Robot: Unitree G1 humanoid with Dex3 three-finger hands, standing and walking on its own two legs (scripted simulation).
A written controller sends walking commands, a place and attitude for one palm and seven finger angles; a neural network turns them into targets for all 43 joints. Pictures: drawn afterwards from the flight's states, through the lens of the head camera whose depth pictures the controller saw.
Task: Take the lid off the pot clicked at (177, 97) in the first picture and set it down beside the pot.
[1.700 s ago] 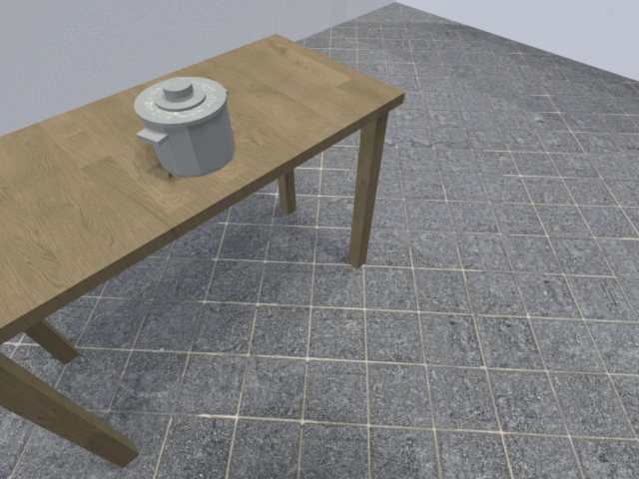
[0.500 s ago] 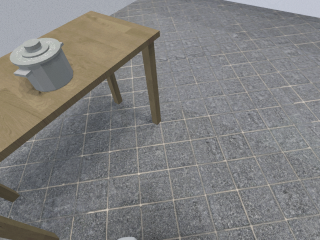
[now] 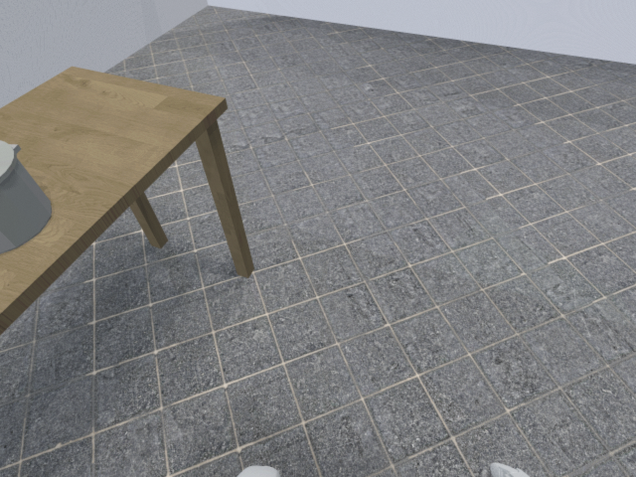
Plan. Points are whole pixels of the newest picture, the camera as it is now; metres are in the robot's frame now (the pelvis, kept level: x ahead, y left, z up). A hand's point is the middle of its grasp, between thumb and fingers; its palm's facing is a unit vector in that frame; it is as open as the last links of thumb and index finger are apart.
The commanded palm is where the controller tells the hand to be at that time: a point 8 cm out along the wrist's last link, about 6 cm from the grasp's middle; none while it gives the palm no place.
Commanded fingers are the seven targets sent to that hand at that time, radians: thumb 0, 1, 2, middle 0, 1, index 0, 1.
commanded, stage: walk to a spot facing it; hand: left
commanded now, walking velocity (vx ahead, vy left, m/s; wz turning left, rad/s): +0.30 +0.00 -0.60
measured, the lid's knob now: out of the picture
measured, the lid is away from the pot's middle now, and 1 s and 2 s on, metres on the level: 0.00 0.00 0.00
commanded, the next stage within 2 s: turn to face it in 1.32 s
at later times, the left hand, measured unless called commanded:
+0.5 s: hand (201, 382) +0.27 +0.24 -0.18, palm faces -0.29 -0.94 -0.18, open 7.4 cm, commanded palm none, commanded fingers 0.00 0.90 0.90 -0.20 -0.30 -0.20 -0.30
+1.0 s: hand (315, 284) +0.48 +0.07 -0.16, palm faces -0.55 -0.79 -0.25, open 7.3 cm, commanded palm none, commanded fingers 0.00 0.90 0.90 -0.20 -0.30 -0.20 -0.30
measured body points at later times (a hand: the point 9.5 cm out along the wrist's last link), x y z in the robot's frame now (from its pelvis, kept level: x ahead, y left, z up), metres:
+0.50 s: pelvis +0.14 +0.06 -0.01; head +0.17 +0.09 +0.44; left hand +0.29 +0.29 -0.16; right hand +0.03 -0.15 -0.14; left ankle +0.07 +0.16 -0.75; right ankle +0.17 -0.10 -0.65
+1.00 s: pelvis +0.31 -0.06 -0.01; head +0.33 -0.09 +0.44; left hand +0.51 +0.11 -0.14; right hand +0.24 -0.28 -0.16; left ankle +0.47 +0.09 -0.65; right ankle +0.30 -0.07 -0.75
